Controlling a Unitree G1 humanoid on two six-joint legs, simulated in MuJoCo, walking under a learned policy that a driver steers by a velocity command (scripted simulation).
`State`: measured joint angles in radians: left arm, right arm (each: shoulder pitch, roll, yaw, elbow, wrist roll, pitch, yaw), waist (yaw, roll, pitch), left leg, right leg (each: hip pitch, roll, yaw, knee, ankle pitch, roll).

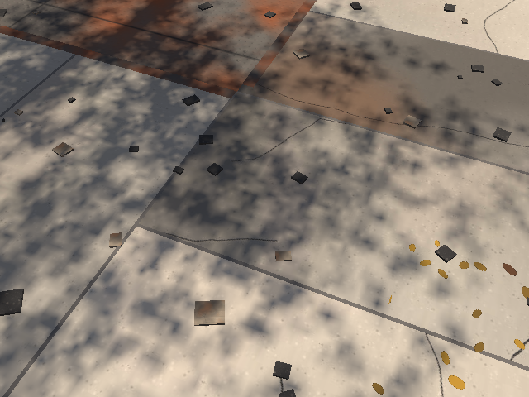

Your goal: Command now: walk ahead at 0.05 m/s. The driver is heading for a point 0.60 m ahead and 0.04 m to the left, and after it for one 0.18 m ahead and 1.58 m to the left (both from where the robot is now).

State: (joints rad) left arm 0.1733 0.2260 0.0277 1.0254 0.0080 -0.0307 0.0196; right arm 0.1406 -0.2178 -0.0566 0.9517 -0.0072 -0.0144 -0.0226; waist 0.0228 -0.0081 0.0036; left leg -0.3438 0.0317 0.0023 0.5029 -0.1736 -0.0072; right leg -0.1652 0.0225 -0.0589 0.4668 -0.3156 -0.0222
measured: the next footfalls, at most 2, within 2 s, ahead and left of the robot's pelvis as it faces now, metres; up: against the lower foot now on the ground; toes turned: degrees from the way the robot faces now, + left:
right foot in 1.58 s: +0.50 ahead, -0.09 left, +0.00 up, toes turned -3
